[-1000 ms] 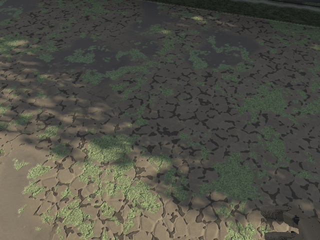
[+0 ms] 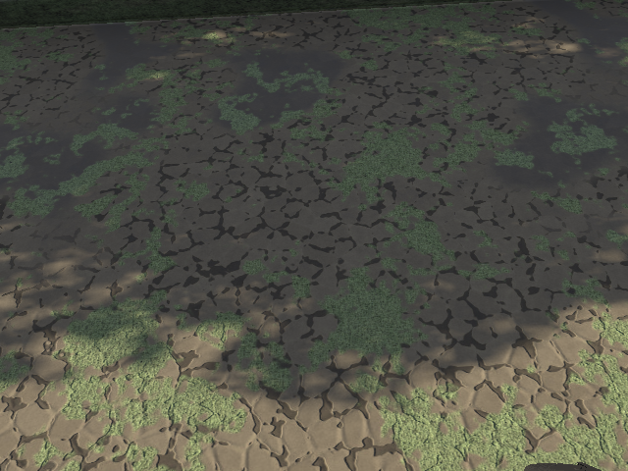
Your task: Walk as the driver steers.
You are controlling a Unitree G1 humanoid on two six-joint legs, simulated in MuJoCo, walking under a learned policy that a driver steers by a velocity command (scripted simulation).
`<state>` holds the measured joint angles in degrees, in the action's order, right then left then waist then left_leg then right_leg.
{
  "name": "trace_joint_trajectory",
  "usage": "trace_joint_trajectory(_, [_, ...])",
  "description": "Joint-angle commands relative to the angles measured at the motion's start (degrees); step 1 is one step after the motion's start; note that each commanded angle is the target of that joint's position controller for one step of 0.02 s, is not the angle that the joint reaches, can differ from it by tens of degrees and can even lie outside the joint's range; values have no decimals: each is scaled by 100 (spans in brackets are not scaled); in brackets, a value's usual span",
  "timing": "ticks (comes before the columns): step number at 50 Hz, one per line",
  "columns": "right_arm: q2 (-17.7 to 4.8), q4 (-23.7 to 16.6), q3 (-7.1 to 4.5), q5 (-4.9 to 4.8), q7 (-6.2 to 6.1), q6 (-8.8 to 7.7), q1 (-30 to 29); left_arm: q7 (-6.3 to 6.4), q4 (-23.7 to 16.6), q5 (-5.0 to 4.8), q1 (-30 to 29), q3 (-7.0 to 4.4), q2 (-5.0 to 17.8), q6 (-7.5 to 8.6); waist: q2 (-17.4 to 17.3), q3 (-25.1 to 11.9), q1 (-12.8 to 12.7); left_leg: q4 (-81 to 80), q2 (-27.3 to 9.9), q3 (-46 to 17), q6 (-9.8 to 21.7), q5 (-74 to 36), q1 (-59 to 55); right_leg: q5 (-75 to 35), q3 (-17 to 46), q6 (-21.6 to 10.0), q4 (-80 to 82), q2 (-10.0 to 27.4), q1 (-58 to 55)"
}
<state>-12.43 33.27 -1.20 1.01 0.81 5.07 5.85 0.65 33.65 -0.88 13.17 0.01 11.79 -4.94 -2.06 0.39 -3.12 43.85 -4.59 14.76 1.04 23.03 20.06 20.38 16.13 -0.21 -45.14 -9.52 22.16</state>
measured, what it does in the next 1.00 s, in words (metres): shifts its weight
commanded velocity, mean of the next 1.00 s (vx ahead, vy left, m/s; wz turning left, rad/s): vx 0.50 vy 0.00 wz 0.18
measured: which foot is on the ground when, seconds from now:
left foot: down 0.00-1.00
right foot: down 0.00-1.00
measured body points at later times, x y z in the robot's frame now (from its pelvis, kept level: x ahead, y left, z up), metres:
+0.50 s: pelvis +0.01 -0.02 +0.01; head +0.00 -0.01 +0.46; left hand +0.26 +0.14 -0.05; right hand +0.13 -0.25 -0.08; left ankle +0.02 +0.08 -0.71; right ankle +0.03 -0.12 -0.71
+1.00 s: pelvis +0.07 -0.02 +0.00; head +0.06 +0.00 +0.45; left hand +0.24 +0.22 -0.08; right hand +0.29 -0.21 -0.07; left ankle +0.02 +0.08 -0.71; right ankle +0.04 -0.12 -0.71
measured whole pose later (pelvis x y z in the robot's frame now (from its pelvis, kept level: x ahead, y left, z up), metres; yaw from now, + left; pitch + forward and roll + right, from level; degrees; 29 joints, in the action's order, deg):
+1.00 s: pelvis +0.07 -0.02 +0.00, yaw +7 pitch +0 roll -1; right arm -10.8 31.9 1.2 -0.1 -0.3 5.3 6.9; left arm 0.6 33.4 2.1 6.2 2.1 10.9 -1.8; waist 0.6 -0.3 0.2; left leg 43.5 3.4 -3.9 2.6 26.1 16.6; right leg 26.0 -8.4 -1.1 -40.9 1.3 14.4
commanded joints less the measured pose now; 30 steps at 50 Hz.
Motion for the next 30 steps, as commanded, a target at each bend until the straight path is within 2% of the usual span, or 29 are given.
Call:
trace_joint_trajectory(1, [-146, -666, 20, 16, -14, -220, -337, 35, -591, 114, -727, -209, 903, 68, 1146, -183, 345, -195, 479, -651, -166, 221, -1865, -575, 1193, -741, 2005, 593, 2017])
trace_joint_trajectory(2, [-187, -609, 8, 61, -79, -305, -110, 42, -642, 63, -945, -197, 821, 75, 954, -243, 524, -447, 305, -816, -119, -64, -2188, -459, 1072, -640, 1901, 584, 2174])
trace_joint_trajectory(3, [-237, -525, -13, 131, -143, -365, 126, 42, -676, 37, -1027, -159, 641, 92, 610, -390, 641, -701, -45, -1045, -61, -286, -2584, -235, 785, -534, 1649, 542, 2369])
trace_joint_trajectory(4, [-336, -492, -37, 203, -182, -357, 163, 48, -697, -33, -928, -101, 394, 162, 8, -545, 610, -1137, -617, -1449, 114, -345, -2877, 93, 252, -362, 1125, 330, 2523])
trace_joint_trajectory(5, [-508, -450, -90, 203, -227, -338, 185, 40, -704, 9, -993, -96, 339, 194, -586, -504, 677, -1748, -1287, -1969, 308, -273, -2516, 263, -354, -225, 272, 236, 2352])
trace_joint_trajectory(6, [-613, -422, -101, 159, -251, -335, 257, 8, -775, 187, -1310, -154, 568, 182, -446, -258, 797, -2220, -1647, -2207, 471, -111, -1610, 232, -637, -119, -224, 460, 1911])
trace_joint_trajectory(7, [-596, -367, -50, 89, -207, -367, 314, -3, -738, 209, -1277, -215, 711, 182, -235, -127, 747, -2501, -1640, -2276, 554, 205, -938, 200, -768, -32, -306, 611, 1476])
trace_joint_trajectory(8, [-585, -336, -8, 67, -174, -408, 85, -45, -724, 184, -1175, -192, 615, 166, -334, 5, 520, -2606, -1537, -2079, 532, 404, -472, -3, -886, 35, -287, 719, 1128])
trace_joint_trajectory(10, [-470, -380, 70, 19, -130, -469, -397, -116, -559, 181, -788, -141, 457, 137, -498, -58, 152, -2574, -1184, -1516, 377, 771, 201, -368, -1151, 78, -40, 760, 180])
trace_joint_trajectory(11, [-443, -407, 68, -42, -101, -446, -384, -121, -454, 145, -581, -137, 433, 153, -591, -304, 134, -2569, -1004, -1393, 306, 1663, 230, -149, -1367, 32, 119, 672, -218])
trace_joint_trajectory(12, [-354, -473, 110, -75, -75, -398, -491, -135, -411, 173, -614, -118, 422, 157, -499, -206, 102, -2456, -889, -1217, 245, 1761, 344, -206, -1464, 1, 291, 657, -400])
trace_joint_trajectory(13, [-319, -479, 122, -86, -56, -350, -458, -142, -377, 214, -605, -89, 372, 159, -317, -181, 112, -2266, -784, -1081, 211, 1751, 357, -119, -1522, -58, 522, 628, -573])
trace_joint_trajectory(14, [-295, -478, 134, -79, -30, -292, -298, -138, -354, 213, -640, -68, 367, 162, -73, -148, 182, -2053, -600, -935, 145, 1676, 352, -5, -1485, -159, 781, 569, -643])
trace_joint_trajectory(15, [-296, -528, 148, -23, 22, -230, -268, -120, -346, 100, -688, -93, 483, 167, 394, -42, 125, -1721, -255, -576, 18, 1613, 195, 393, -1108, -269, 1208, 571, -192])
trace_joint_trajectory(16, [-160, -597, 185, -39, 67, -196, -207, -103, -386, 87, -914, -83, 591, 179, 1020, 43, 238, -1184, -4, -433, -32, 1147, -50, 970, -597, -363, 1719, 759, 169])
trace_joint_trajectory(17, [-21, -624, 222, -53, 110, -185, -89, -73, -467, 70, -1231, -51, 653, 218, 1567, -32, 338, -760, 157, -461, -36, 640, -293, 1408, -89, -455, 2192, 988, 425])
trace_joint_trajectory(18, [-50, -594, 208, -44, 124, -199, 38, -51, -553, 66, -1439, -34, 683, 227, 1680, -59, 417, -617, 276, -516, -19, 319, -408, 1599, 194, -495, 2441, 1133, 505])
trace_joint_trajectory(19, [-114, -536, 183, -17, 120, -237, 191, -34, -592, 54, -1576, -16, 668, 225, 1511, -122, 493, -730, 315, -631, 32, 160, -502, 1544, 278, -495, 2474, 1206, 431])
trace_joint_trajectory(20, [-102, -494, 228, 35, 76, -303, 298, -25, -569, 122, -1526, 31, 581, 197, 1334, -144, 447, -890, 285, -772, 97, -17, -564, 1003, 180, -465, 2391, 1184, 292])
trace_joint_trajectory(21, [-96, -429, 241, 45, 39, -363, 414, -30, -548, 139, -1531, 60, 505, 192, 1029, -260, 476, -1067, 240, -893, 161, -76, -680, 717, -21, -402, 2221, 1132, 105])
trace_joint_trajectory(22, [-179, -392, 229, 49, 9, -400, 294, -48, -542, 133, -1433, 98, 413, 200, 557, -282, 319, -1194, 190, -996, 224, -206, -805, 332, -271, -301, 2046, 1020, 29])
trace_joint_trajectory(24, [-207, -384, 223, 6, -11, -387, 206, -75, -439, 194, -1290, 128, 400, 249, 92, -379, 231, -1381, 90, -1243, 281, -464, -937, -281, -756, -189, 1658, 872, -206])
trace_joint_trajectory(26, [-231, -368, 217, -41, -7, -319, 225, -88, -382, 230, -1250, 141, 407, 296, -77, -341, 199, -1462, 44, -1427, 320, -640, -915, -540, -1060, -125, 1448, 812, -309])
trace_joint_trajectory(27, [-208, -395, 230, -23, -19, -280, 151, -117, -444, 227, -1404, 212, 217, 307, -106, -350, 165, -1465, 31, -1445, 259, -801, -812, -748, -1157, -85, 1409, 805, -470])
trace_joint_trajectory(29, [-213, -424, 216, -31, -30, -222, 175, -128, -433, 219, -1448, 234, 221, 341, 43, -330, 208, -1397, 105, -1492, 229, -773, -741, -875, -1207, -83, 1380, 846, -549])
trace_joint_trajectory(30, [-238, -430, 204, -60, -36, -230, 176, -120, -445, 247, -1486, 232, 234, 339, 56, -316, 251, -1323, 168, -1505, 185, -847, -709, -1108, -1206, -80, 1331, 889, -607])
